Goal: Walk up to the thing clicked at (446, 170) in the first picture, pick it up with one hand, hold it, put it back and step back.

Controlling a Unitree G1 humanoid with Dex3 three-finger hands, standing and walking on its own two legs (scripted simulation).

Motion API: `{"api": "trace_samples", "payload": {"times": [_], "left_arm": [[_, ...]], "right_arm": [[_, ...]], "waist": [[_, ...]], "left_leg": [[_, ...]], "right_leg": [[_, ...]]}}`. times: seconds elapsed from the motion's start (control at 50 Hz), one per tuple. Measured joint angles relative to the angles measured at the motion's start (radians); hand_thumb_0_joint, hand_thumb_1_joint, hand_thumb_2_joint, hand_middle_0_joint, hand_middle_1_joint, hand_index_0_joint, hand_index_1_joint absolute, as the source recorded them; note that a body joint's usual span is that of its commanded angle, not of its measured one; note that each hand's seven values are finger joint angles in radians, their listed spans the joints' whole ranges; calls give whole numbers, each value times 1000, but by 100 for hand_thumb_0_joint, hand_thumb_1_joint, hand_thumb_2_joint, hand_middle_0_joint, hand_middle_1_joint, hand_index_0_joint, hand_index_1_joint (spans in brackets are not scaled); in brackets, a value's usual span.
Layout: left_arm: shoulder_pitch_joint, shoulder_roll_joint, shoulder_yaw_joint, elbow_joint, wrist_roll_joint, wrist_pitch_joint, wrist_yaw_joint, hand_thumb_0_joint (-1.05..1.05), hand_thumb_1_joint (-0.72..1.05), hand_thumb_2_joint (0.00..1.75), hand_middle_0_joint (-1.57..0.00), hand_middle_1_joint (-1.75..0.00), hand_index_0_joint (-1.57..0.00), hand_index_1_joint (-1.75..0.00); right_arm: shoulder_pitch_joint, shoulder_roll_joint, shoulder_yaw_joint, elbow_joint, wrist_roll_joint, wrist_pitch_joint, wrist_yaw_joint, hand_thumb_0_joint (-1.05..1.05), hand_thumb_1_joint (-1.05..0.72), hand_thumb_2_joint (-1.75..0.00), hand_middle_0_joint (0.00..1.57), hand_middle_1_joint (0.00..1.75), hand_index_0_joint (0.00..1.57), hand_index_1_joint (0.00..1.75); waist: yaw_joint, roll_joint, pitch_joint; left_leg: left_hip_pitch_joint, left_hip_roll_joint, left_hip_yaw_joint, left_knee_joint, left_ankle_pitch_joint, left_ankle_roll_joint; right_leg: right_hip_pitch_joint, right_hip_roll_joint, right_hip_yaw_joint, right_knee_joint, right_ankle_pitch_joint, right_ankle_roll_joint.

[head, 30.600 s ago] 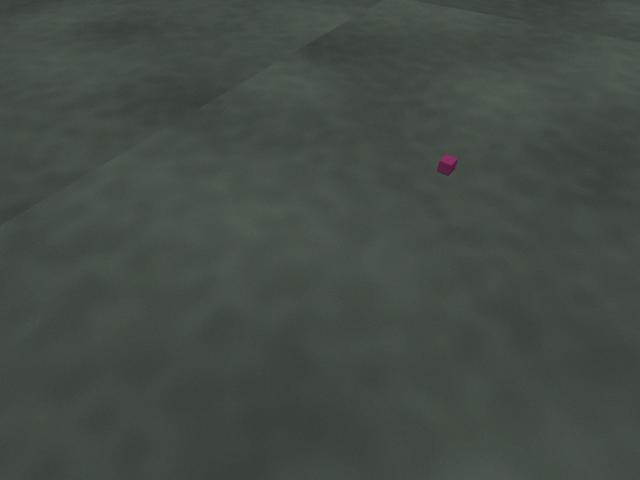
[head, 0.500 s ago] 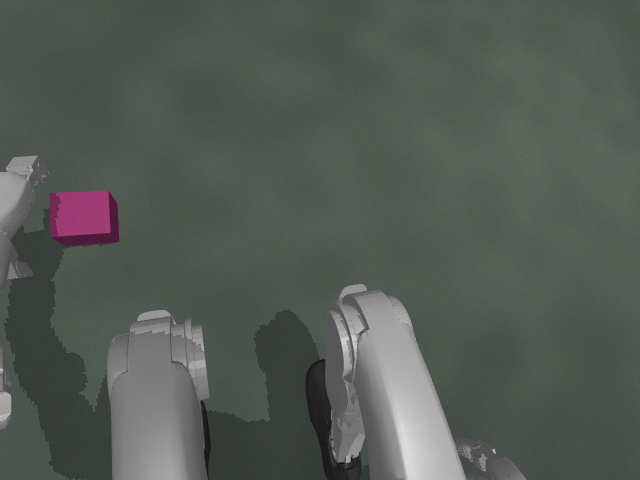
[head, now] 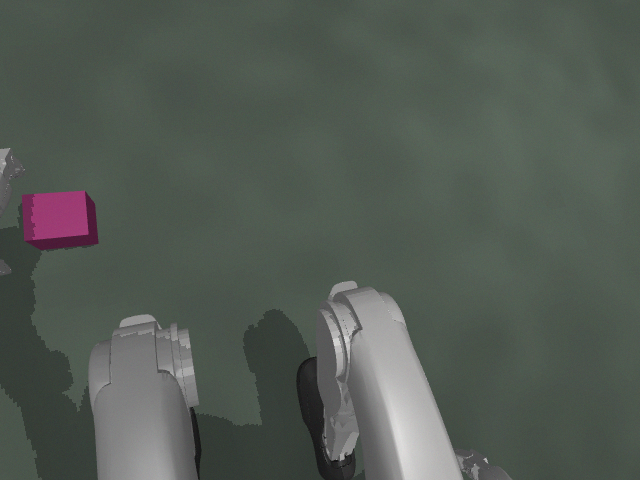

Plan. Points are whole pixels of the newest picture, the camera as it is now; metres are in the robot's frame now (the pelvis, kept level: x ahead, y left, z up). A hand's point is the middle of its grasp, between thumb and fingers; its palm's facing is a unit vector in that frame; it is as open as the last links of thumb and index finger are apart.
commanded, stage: rise first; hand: left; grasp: from above
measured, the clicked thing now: (62, 220) +0.48 +0.29 -0.30
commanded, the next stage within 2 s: approach in 0.70 s
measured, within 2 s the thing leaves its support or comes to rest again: neither
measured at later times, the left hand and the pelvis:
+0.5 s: hand out of the picture +0.44 +0.33 -0.16, palm faces -0.44 -0.07 -0.89, open 12.8 cm; pelvis +0.00 +0.00 +0.01, yaw +0 degrees
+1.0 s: hand out of the picture +0.44 +0.32 -0.16, palm faces -0.46 -0.05 -0.88, open 12.8 cm; pelvis +0.00 +0.00 +0.01, yaw +1 degrees
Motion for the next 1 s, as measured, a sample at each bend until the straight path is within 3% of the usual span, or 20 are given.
{"api": "trace_samples", "payload": {"times": [0.32,0.84,0.9,1.0], "left_arm": [[16,-14,-21,-56,-23,5,-42,0,-32,84,-30,-77,-29,-79],[4,-13,-29,-40,-10,1,-48,0,-29,81,-34,-73,-33,-76],[7,-15,-41,-41,-14,7,-48,0,-29,82,-34,-74,-32,-76],[-21,-40,-98,-23,-21,11,-48,-1,-31,83,-32,-77,-31,-79]], "right_arm": [[-6,-4,-12,-17,12,2,7,0,-91,-90,20,30,20,29],[8,0,-4,-16,17,9,3,0,-91,-90,20,30,20,30],[10,1,-5,-13,17,8,3,0,-91,-90,20,30,20,30],[11,1,-5,-5,14,0,1,0,-91,-90,20,30,20,30]], "waist": [[14,5,-2],[8,8,-12],[10,8,-13],[10,5,-20]], "left_leg": [[15,-3,3,-19,2,1],[13,-6,5,-29,16,4],[15,-5,6,-30,16,5],[12,-5,10,-33,19,5]], "right_leg": [[18,-4,2,-18,-3,0],[19,-6,3,-28,9,1],[20,-5,4,-29,10,2],[17,-6,8,-30,12,2]]}}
